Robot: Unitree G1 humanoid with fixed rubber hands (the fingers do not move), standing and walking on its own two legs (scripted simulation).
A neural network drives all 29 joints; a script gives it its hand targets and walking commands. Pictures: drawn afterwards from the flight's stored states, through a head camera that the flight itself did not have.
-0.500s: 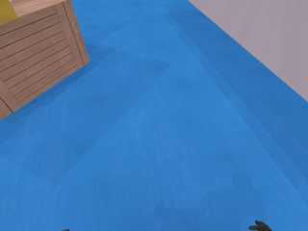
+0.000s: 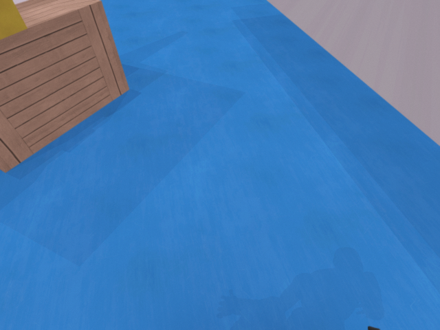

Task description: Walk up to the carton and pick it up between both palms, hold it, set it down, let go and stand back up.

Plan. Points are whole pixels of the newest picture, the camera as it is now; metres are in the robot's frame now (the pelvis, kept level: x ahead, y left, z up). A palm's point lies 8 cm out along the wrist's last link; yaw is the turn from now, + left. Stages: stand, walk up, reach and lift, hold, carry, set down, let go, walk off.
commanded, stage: stand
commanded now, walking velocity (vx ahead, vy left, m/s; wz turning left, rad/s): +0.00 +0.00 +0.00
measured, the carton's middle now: out of the picture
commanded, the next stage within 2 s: walk up in 0.26 s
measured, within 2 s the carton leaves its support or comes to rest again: neither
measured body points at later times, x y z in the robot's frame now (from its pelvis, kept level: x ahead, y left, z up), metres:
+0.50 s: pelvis -0.01 +0.00 +0.01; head -0.01 +0.00 +0.46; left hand +0.09 +0.30 -0.12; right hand +0.09 -0.28 -0.12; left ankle +0.03 +0.13 -0.72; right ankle +0.02 -0.12 -0.72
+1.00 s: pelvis +0.09 +0.14 +0.00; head +0.05 +0.20 +0.45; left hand +0.17 +0.50 -0.11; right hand +0.22 -0.17 -0.06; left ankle +0.08 +0.26 -0.72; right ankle +0.05 -0.01 -0.66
